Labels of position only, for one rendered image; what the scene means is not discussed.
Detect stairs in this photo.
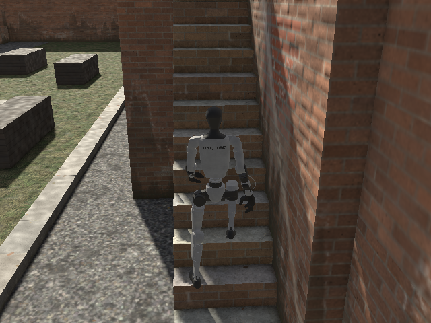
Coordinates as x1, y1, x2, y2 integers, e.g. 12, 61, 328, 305
172, 0, 281, 323

